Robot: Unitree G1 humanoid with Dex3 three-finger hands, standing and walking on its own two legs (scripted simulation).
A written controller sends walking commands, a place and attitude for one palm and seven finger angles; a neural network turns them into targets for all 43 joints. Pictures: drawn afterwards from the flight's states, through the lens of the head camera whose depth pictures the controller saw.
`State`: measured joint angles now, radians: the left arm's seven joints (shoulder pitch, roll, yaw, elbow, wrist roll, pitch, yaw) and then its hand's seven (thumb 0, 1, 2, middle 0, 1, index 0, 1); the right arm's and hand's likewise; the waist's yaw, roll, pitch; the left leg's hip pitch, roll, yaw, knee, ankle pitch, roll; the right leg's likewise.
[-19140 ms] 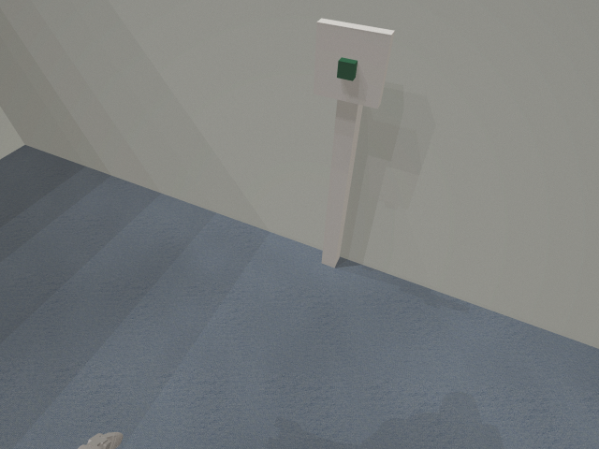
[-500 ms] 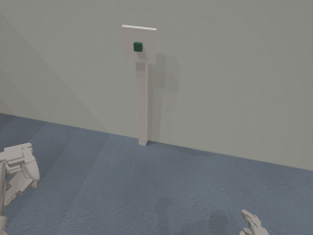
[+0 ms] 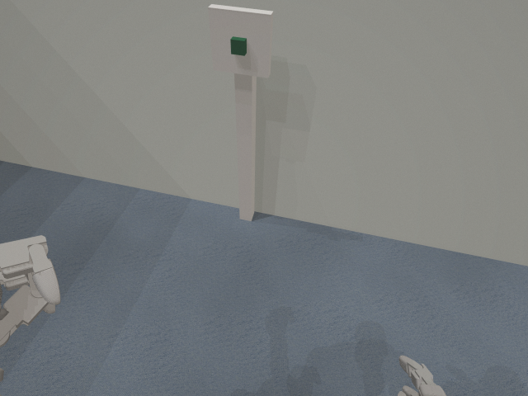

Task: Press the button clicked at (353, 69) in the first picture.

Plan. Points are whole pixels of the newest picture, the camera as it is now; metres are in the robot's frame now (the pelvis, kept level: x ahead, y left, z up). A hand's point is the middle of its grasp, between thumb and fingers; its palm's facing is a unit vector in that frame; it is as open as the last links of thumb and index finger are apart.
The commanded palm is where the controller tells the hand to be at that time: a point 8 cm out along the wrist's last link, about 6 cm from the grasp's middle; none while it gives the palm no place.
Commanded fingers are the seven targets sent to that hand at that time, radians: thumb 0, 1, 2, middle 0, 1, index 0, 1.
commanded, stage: let the arm hang, fingers relaxed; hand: left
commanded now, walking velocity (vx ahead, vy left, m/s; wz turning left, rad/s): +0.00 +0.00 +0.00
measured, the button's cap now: (239, 45) +1.00 +0.12 +0.09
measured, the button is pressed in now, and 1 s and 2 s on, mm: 0 0 0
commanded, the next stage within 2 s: stand and wait in 1.12 s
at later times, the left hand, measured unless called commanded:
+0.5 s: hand out of the picture -0.02 +0.21 -0.16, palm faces +0.05 -0.96 -0.26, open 4.5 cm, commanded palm none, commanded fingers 0.00 0.90 0.90 -0.38 -0.50 -0.38 -0.50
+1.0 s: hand out of the picture +0.00 +0.19 -0.16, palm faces +0.05 -0.98 -0.21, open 7.3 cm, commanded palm none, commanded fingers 0.00 0.90 0.90 -0.20 -0.30 -0.20 -0.30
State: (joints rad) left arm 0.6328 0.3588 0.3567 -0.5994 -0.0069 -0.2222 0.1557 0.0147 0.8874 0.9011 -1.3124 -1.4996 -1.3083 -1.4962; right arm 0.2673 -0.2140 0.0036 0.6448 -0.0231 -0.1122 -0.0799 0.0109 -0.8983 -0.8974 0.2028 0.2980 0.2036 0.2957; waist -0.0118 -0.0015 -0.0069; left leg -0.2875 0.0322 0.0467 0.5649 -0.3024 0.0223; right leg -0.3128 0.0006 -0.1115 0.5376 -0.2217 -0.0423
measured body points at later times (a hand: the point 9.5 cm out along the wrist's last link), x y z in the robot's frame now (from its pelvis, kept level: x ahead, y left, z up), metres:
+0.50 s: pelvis -0.02 +0.00 +0.01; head -0.01 +0.00 +0.46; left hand -0.03 +0.26 -0.14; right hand +0.03 -0.24 -0.14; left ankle +0.02 +0.11 -0.73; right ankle +0.01 -0.12 -0.73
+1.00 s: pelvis -0.01 +0.00 +0.01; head +0.00 +0.00 +0.46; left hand +0.00 +0.24 -0.14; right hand -0.02 -0.22 -0.15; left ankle +0.02 +0.11 -0.73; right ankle +0.01 -0.12 -0.73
